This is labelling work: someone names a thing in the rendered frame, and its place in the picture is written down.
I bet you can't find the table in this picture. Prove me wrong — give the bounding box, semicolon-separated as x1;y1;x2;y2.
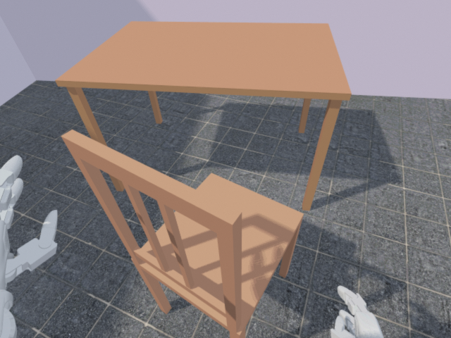
55;21;352;211

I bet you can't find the chair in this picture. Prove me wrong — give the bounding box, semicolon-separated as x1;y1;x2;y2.
61;130;304;338

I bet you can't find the robot left hand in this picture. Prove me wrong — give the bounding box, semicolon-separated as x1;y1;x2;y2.
0;155;58;290

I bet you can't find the robot right hand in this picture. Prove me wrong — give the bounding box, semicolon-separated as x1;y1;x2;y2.
330;286;384;338

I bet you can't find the robot left forearm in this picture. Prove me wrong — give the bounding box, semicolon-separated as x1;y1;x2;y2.
0;289;17;338

